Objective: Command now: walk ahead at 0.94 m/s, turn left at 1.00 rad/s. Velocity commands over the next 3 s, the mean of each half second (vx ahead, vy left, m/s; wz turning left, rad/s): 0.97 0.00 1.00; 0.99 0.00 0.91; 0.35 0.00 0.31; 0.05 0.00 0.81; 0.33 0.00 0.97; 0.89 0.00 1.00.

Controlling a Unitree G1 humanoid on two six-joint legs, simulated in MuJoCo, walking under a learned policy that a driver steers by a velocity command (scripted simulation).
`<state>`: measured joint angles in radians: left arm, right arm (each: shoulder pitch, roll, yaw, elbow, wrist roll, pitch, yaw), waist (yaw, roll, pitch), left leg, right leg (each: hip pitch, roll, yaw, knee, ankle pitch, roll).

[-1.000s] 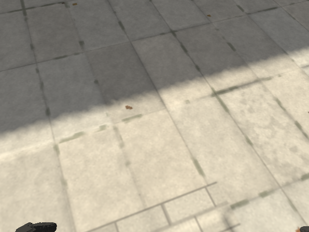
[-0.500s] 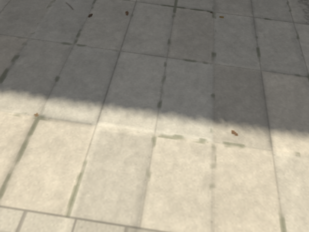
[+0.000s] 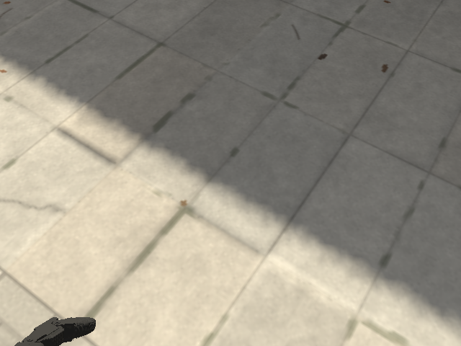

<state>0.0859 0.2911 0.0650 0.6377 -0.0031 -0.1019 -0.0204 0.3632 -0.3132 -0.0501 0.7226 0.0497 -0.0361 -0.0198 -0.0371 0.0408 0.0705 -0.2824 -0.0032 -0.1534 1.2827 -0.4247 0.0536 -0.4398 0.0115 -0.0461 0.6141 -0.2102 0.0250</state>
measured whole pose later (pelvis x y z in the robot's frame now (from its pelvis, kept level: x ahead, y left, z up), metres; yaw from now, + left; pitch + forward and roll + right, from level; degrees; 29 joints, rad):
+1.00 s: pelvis +0.82 +0.29 +0.02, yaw +56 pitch -1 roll -4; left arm 0.39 0.31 0.08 0.77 0.00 -0.10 -0.02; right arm 0.16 -0.32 -0.05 0.65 0.04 -0.04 0.00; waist 0.07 0.04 0.06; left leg -0.60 0.04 -0.06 1.26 -0.34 0.07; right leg -0.14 0.04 -0.08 0.42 -0.26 0.00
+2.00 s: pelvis +1.00 +0.55 +0.03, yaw +89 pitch +2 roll -1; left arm 0.12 0.29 0.06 0.72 0.01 0.02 0.03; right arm 0.16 -0.32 -0.10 0.62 0.03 0.08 0.01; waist 0.02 0.01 0.09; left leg -0.50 0.08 0.01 0.86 -0.32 -0.09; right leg -0.20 -0.08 -0.18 0.40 -0.23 0.01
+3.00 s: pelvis +0.78 +0.87 -0.02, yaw +145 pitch +1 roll -1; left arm 0.48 0.29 0.05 0.86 0.02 -0.06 0.02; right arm 0.07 -0.29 -0.05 0.56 0.06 -0.02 0.07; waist 0.08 0.01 0.06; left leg -0.73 0.03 0.12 0.84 -0.09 0.11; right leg 0.31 -0.03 -0.32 0.29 -0.50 0.07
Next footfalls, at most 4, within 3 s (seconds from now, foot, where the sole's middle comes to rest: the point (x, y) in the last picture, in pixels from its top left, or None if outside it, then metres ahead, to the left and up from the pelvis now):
0.36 left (166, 327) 0.47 0.17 -0.75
0.78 right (155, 186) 0.94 0.23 -0.75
1.22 left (26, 186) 0.94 0.66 -0.75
1.68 right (65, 142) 1.14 0.57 -0.75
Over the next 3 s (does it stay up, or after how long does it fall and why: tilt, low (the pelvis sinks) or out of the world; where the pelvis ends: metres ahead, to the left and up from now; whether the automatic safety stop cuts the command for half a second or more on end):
stays up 0.78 0.87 -0.02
